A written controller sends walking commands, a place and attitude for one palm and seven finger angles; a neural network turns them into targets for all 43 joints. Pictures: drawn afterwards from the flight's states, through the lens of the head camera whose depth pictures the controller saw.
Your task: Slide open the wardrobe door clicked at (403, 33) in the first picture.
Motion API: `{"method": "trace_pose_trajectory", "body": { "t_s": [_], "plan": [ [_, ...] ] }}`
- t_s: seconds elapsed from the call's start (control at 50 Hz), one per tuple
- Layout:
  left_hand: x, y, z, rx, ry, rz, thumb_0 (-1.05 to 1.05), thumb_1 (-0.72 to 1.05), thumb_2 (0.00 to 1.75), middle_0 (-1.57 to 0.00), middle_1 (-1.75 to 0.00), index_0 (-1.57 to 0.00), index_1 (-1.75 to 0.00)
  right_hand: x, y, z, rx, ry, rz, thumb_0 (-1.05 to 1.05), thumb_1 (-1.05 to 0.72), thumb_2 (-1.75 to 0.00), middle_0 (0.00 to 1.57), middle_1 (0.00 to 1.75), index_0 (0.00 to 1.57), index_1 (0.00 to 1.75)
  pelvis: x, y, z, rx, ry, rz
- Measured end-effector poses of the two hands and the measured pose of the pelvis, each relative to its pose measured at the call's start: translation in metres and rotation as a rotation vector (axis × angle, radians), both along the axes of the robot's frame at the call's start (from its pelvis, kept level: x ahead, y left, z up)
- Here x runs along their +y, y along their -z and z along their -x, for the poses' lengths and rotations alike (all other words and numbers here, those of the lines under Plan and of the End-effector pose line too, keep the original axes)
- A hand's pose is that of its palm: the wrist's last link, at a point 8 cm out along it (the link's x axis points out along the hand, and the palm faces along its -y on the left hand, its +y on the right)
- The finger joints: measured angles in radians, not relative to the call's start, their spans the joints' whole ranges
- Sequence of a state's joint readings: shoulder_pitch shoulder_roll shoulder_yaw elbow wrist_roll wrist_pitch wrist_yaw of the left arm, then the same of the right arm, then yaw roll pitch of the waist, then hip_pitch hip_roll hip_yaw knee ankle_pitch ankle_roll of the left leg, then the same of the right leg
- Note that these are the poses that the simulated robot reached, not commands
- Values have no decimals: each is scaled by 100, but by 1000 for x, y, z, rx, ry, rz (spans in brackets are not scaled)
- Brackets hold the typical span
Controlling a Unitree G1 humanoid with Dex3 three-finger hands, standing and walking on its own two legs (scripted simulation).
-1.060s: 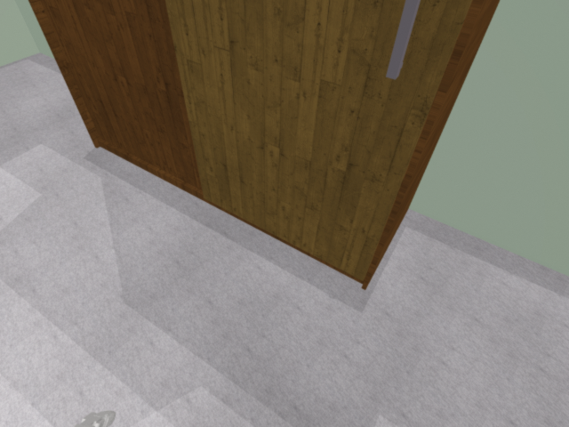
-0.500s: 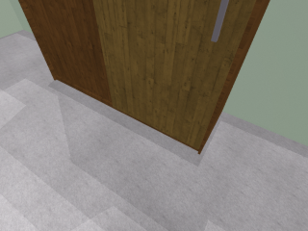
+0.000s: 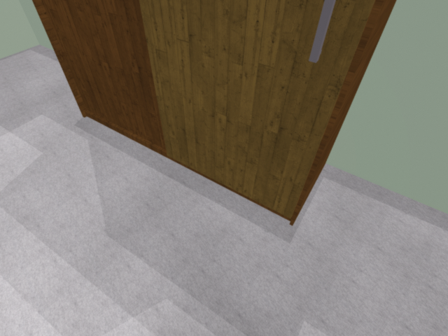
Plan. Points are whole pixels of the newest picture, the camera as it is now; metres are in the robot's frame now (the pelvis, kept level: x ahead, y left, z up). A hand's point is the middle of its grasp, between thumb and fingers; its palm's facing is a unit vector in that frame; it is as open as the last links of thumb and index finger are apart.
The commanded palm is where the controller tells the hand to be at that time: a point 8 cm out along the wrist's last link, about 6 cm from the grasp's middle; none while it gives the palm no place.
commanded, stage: look at it before walking up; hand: right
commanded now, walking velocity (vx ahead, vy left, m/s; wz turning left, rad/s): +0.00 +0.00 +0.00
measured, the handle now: (325, 24) +0.85 -0.22 +0.21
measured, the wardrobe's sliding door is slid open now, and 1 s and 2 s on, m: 0.00 0.00 0.00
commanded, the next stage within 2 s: turn to face it in 0.38 s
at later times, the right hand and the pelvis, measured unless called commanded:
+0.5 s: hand out of the picture +0.08 -0.25 -0.15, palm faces -0.02 +0.94 -0.33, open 7.3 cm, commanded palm none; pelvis +0.01 +0.00 +0.00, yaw +0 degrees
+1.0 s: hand out of the picture +0.00 -0.27 -0.20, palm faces +0.23 +0.95 -0.20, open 7.3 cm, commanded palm none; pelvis -0.02 -0.06 -0.02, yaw -14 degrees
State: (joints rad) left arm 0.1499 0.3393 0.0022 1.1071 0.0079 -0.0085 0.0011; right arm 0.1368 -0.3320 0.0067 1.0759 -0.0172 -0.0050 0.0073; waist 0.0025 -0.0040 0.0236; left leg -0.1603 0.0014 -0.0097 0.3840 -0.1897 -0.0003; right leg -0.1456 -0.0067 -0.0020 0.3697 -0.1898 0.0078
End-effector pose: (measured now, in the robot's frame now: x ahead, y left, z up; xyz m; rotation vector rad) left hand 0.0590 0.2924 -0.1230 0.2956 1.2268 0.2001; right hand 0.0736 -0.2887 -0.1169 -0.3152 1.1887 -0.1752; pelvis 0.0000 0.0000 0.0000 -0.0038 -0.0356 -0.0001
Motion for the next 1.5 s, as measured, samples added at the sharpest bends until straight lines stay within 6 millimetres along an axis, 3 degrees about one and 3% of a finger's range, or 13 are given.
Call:
{"method": "trace_pose_trajectory", "body": {
  "t_s": [0.62,0.78,0.92,1.1,1.3,1.5],
  "plan": [
    [-9,-1,-31,-19,36,-1,0,91,90,-20,-30,-20,-30,-6,2,-4,0,41,6,0,-91,-90,20,30,20,30,-4,1,-9,10,31,-1],
    [-44,15,-22,63,82,34,0,91,90,-20,-30,-20,-30,3,24,30,-1,130,-57,0,-91,-90,20,30,20,30,-16,12,2,13,123,-23],
    [-91,20,-18,67,147,28,0,91,90,-20,-30,-20,-30,-17,60,75,39,244,-131,0,-90,-90,20,30,21,30,-48,28,11,15,223,-24],
    [-132,0,-7,95,197,35,0,91,90,-20,-30,-20,-30,-41,39,109,65,350,-145,0,-91,-90,20,30,20,30,-70,4,20,40,279,-55],
    [-141,0,-22,62,238,49,0,91,90,-20,-30,-20,-30,-45,27,122,35,427,-118,0,-91,-90,20,30,20,30,-71,0,20,38,349,-43],
    [-121,17,-40,73,294,91,0,91,90,-20,-30,-20,-30,-12,15,118,-9,466,-89,0,-91,-90,20,30,20,30,-46,3,15,40,411,-14]
  ]
}}
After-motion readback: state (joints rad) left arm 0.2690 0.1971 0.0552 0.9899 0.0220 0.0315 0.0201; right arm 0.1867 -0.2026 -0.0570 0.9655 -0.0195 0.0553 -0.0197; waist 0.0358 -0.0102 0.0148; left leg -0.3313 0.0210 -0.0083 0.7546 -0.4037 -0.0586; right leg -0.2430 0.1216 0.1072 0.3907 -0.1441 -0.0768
